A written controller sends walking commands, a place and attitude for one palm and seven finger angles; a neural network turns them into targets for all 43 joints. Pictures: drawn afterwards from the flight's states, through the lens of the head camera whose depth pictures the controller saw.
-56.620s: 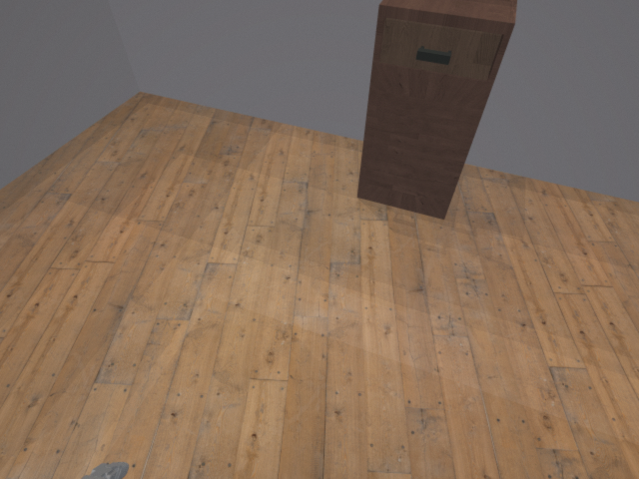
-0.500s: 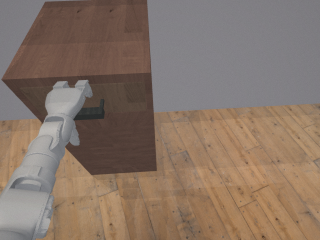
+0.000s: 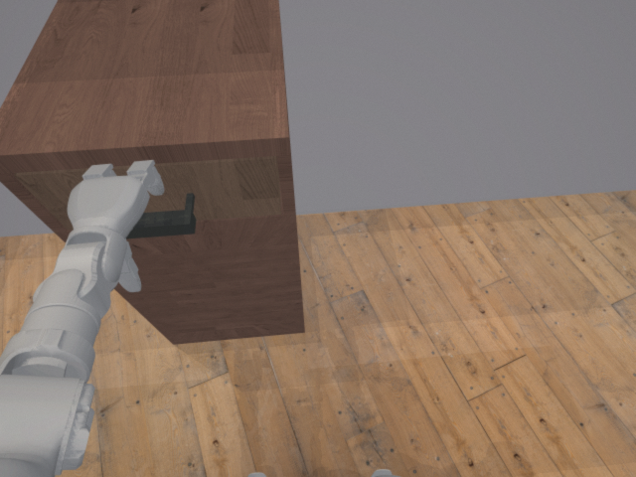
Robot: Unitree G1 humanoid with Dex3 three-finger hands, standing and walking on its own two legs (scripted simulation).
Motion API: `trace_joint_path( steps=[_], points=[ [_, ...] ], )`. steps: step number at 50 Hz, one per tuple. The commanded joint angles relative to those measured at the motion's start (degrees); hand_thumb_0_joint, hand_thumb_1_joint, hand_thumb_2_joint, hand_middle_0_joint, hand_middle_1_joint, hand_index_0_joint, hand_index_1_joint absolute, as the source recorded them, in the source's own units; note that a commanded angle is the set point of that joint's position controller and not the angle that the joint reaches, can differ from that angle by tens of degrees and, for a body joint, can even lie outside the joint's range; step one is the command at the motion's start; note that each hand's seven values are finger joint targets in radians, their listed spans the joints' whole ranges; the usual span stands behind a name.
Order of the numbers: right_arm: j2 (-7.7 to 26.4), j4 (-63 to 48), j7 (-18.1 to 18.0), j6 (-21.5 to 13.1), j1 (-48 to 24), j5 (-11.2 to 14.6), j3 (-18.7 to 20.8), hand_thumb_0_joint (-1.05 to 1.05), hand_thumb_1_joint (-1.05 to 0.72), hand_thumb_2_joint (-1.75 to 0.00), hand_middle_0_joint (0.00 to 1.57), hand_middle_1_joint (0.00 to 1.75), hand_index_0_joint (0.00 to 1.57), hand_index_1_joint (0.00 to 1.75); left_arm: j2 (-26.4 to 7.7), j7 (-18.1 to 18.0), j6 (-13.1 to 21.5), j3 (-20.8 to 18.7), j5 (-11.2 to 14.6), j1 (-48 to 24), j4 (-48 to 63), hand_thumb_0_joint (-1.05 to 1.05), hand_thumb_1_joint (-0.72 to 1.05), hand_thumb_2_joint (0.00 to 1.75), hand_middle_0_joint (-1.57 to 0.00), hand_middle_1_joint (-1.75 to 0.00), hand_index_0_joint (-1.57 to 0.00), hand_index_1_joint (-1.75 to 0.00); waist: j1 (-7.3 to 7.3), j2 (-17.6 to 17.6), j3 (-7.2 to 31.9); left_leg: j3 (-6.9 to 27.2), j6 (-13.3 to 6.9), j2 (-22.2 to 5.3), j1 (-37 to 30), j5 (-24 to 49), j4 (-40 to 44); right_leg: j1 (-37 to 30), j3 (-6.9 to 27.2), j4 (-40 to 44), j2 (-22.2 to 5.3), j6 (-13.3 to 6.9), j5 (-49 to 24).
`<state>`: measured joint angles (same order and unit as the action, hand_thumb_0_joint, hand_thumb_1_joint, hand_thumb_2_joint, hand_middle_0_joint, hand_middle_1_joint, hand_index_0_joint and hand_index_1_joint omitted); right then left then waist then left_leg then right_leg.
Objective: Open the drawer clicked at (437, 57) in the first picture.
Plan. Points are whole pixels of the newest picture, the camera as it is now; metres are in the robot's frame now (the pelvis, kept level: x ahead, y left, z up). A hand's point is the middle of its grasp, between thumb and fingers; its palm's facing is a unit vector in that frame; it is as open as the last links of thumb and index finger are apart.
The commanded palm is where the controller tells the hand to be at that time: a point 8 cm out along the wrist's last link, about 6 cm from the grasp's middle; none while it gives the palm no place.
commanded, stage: lower the fingers behind the handle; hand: left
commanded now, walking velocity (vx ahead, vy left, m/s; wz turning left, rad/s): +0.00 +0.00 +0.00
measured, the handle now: (160, 212) +0.49 +0.25 -0.02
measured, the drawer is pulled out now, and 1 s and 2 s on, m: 0.00 0.00 0.00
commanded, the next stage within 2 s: lift the fingers back up to retry in 1.42 s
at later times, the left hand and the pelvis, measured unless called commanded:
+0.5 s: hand (134, 241) +0.43 +0.27 -0.01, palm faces -0.06 -0.04 -1.00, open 13.8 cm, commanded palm +0.42 +0.26 +0.05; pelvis -0.01 +0.01 -0.01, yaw +0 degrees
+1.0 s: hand (136, 242) +0.43 +0.26 -0.01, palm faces -0.05 +0.01 -1.00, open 13.8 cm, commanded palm +0.42 +0.25 +0.01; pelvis -0.02 +0.01 -0.03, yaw +0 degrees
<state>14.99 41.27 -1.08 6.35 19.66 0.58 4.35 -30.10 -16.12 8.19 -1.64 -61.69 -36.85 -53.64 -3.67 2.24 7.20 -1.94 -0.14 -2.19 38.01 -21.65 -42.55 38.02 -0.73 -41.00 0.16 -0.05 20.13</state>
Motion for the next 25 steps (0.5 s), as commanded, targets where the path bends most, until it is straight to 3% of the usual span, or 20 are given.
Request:
trace_joint_path(
  steps=[1, 3, 5, 6, 8, 9, 11, 13, 15, 16, 18, 19, 22, 23, 25],
  points=[
    [8.8, -3.4, -0.4, -1.1, 5.6, -0.7, 3.1, 0.0, -0.9, -0.9, 0.2, 0.3, 0.2, 0.3, -15.4, -3.5, 0.3, -5.2, 0.6, -21.5, 10.3, 0.0, -0.5, 0.3, -0.3, -1.2, -0.3, -1.2, -0.52, 1.1, 22.3, -0.4, -2.3, 3.3, -12.1, 24.8, 1.1, -10.7, -0.2, 2.1, 3.0, -1.8, -23.7],
    [8.7, -3.7, -0.3, -1.0, 5.2, -0.6, 3.1, 0.0, -0.9, -0.9, 0.2, 0.3, 0.2, 0.3, -14.5, -4.1, -0.1, -4.3, 0.1, -21.5, 9.5, 0.0, -0.5, 0.3, -0.3, -1.2, -0.3, -1.2, -0.76, 1.6, 21.3, -0.4, -2.2, 3.4, -11.6, 24.1, 0.9, -9.2, -0.2, 1.9, 3.1, -1.9, -22.5],
    [8.8, -3.7, -0.2, -0.9, 5.3, -0.6, 3.1, 0.0, -0.9, -0.9, 0.2, 0.3, 0.2, 0.3, -15.8, -4.9, 0.1, -5.0, -0.7, -24.1, 11.4, 0.0, -0.5, 0.3, -0.3, -1.2, -0.3, -1.2, -0.81, 3.2, 23.7, 0.0, -2.1, 3.1, -12.8, 25.4, 0.5, -8.4, -0.3, 1.3, 3.3, -1.8, -22.3],
    [8.7, -3.6, -0.1, -1.0, 5.2, -0.9, 3.1, 0.0, -0.9, -0.9, 0.2, 0.3, 0.2, 0.3, -14.6, -5.1, -0.2, -4.4, -0.5, -23.1, 11.0, 0.0, -0.5, 0.3, -0.3, -1.2, -0.3, -1.2, -0.54, 4.5, 23.5, -0.1, -2.0, 3.1, -13.3, 25.5, 0.2, -7.9, -0.5, 1.0, 3.3, -2.1, -21.9],
    [8.7, -3.6, -0.1, -0.9, 5.3, -0.9, 3.0, 0.0, -0.9, -0.9, 0.2, 0.3, 0.2, 0.3, -15.0, -5.6, -0.8, -5.0, -0.6, -22.1, 10.0, 0.0, -0.5, 0.3, -0.3, -1.2, -0.3, -1.2, -0.41, 3.5, 23.9, 0.1, -1.9, 3.0, -12.7, 26.2, -0.2, -7.5, -0.7, 0.3, 3.4, -2.1, -21.8],
    [8.7, -3.5, 0.0, -0.9, 5.4, -1.1, 3.1, 0.0, -0.9, -0.9, 0.2, 0.3, 0.2, 0.3, -13.7, -5.6, -1.0, -4.1, -0.4, -23.4, 9.8, 0.0, -0.5, 0.3, -0.3, -1.2, -0.3, -1.2, -1.25, 2.8, 23.2, 0.3, -1.9, 2.8, -12.6, 26.7, -0.4, -7.1, -0.9, 0.4, 3.4, -2.0, -22.4],
    [9.1, -3.4, 0.1, -0.8, 5.5, -1.1, 3.1, 0.0, -0.9, -0.9, 0.2, 0.3, 0.2, 0.3, -15.4, -5.7, -1.4, -5.9, -0.1, -20.3, 8.3, 0.0, -0.5, 0.3, -0.3, -1.2, -0.3, -1.2, -0.2, 1.1, 24.0, 0.0, -2.0, 2.8, -11.9, 26.2, -0.7, -8.0, -0.6, 0.0, 3.4, -1.9, -22.6],
    [8.9, -3.7, 0.0, -0.7, 5.3, -1.0, 2.9, 0.0, -0.9, -0.9, 0.2, 0.3, 0.2, 0.3, -14.1, -5.7, -1.7, -4.1, -0.6, -22.4, 8.3, 0.0, -0.5, 0.3, -0.3, -1.2, -0.3, -1.2, -1.12, 1.9, 22.9, 0.1, -2.0, 2.9, -10.9, 24.6, -0.7, -6.7, -0.7, 0.1, 3.3, -1.9, -21.4],
    [8.9, -3.7, 0.0, -0.7, 5.6, -1.0, 2.9, 0.0, -0.9, -0.9, 0.2, 0.3, 0.2, 0.3, -15.0, -5.7, -1.2, -4.8, -1.2, -23.1, 9.1, 0.0, -0.5, 0.3, -0.3, -1.2, -0.3, -1.2, -0.82, 2.5, 24.3, 0.5, -1.8, 2.6, -11.7, 25.8, -1.0, -5.9, -0.8, -0.5, 3.4, -1.9, -21.1],
    [8.8, -3.8, 0.1, -0.8, 5.5, -1.2, 3.1, 0.0, -0.9, -0.9, 0.2, 0.3, 0.2, 0.3, -13.4, -5.6, -1.2, -3.9, -0.8, -21.6, 9.3, 0.0, -0.5, 0.3, -0.3, -1.2, -0.3, -1.2, -0.63, 3.3, 24.7, 0.5, -1.8, 2.6, -12.5, 26.6, -1.4, -5.6, -0.9, -0.7, 3.5, -2.1, -21.2],
    [8.6, -3.7, 0.2, -0.7, 5.6, -1.3, 3.1, 0.0, -0.9, -0.9, 0.2, 0.3, 0.2, 0.3, -13.4, -5.7, -0.8, -4.4, -0.7, -20.5, 9.3, 0.0, -0.5, 0.3, -0.3, -1.2, -0.3, -1.2, -0.44, 2.9, 24.9, 0.6, -1.7, 2.5, -12.5, 26.6, -1.7, -5.3, -1.0, -0.9, 3.5, -2.0, -20.9],
    [8.7, -3.6, 0.2, -0.6, 5.6, -1.4, 3.0, 0.0, -0.9, -0.9, 0.2, 0.3, 0.2, 0.3, -12.7, -5.6, -0.7, -4.0, -0.5, -20.7, 8.9, 0.0, -0.5, 0.3, -0.3, -1.2, -0.3, -1.2, -1.08, 1.8, 24.2, 0.8, -1.8, 2.4, -12.1, 27.1, -2.0, -4.8, -1.1, -0.9, 3.5, -2.1, -21.2],
    [8.6, -3.6, 0.3, -0.6, 5.6, -1.3, 3.0, 0.0, -0.9, -0.9, 0.2, 0.3, 0.2, 0.3, -12.0, -6.4, -0.5, -3.1, -1.2, -22.4, 9.2, 0.0, -0.5, 0.3, -0.3, -1.2, -0.3, -1.2, -1.29, 2.8, 23.0, 1.2, -1.6, 2.3, -11.4, 24.4, -1.9, -2.0, -1.3, -1.2, 3.6, -2.1, -17.8],
    [8.6, -3.5, 0.3, -0.8, 5.7, -1.3, 3.2, 0.0, -0.9, -0.9, 0.2, 0.3, 0.2, 0.3, -10.1, -6.6, -0.8, -1.7, -1.0, -22.4, 8.3, 0.0, -0.5, 0.3, -0.3, -1.2, -0.3, -1.2, -1.81, 2.7, 22.1, 1.1, -1.6, 2.3, -11.4, 23.1, -2.1, -1.4, -1.5, -1.0, 3.6, -2.2, -16.8],
    [8.6, -3.3, 0.4, -0.7, 6.0, -1.4, 3.1, 0.0, -0.9, -0.9, 0.2, 0.3, 0.2, 0.3, -11.9, -7.2, -0.9, -3.0, -1.7, -23.1, 8.8, 0.0, -0.5, 0.3, -0.3, -1.2, -0.3, -1.2, -1.3, 3.6, 25.2, 1.5, -1.5, 2.3, -12.1, 24.9, -2.5, -1.5, -1.4, -2.0, 3.6, -2.1, -17.6]
  ],
)
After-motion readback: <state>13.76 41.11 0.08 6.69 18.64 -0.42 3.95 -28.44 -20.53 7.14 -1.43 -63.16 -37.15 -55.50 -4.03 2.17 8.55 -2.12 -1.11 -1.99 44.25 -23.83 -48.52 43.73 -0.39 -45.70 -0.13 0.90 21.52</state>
